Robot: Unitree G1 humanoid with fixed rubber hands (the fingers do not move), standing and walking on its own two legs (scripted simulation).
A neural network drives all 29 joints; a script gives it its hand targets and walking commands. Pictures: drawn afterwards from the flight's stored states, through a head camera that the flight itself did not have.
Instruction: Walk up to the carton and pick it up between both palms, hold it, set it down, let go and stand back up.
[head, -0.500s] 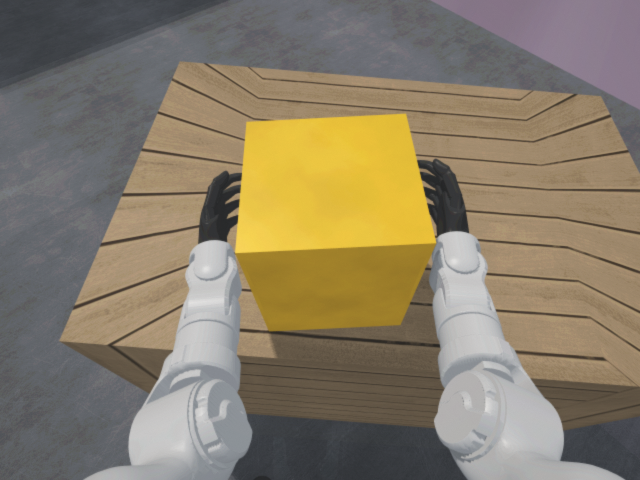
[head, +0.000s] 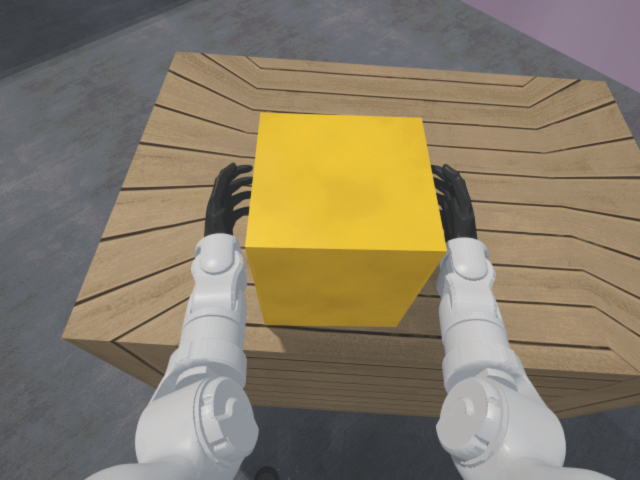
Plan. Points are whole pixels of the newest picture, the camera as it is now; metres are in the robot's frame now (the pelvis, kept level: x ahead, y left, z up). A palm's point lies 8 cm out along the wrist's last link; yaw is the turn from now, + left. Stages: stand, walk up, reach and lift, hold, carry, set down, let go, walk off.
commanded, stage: set down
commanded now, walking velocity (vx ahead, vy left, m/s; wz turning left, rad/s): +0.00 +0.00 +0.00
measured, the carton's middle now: (335, 231) +0.44 +0.03 -0.02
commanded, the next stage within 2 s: none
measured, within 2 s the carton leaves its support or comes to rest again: neither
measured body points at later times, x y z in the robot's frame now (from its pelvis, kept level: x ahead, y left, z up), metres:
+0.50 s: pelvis -0.01 +0.00 -0.02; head +0.08 +0.01 +0.42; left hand +0.41 +0.25 +0.02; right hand +0.47 -0.13 +0.04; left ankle +0.00 +0.13 -0.75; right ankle -0.02 -0.11 -0.75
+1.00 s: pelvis -0.03 -0.02 -0.03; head +0.06 -0.01 +0.42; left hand +0.42 +0.25 +0.09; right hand +0.49 -0.16 +0.10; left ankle +0.00 +0.13 -0.75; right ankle -0.02 -0.11 -0.75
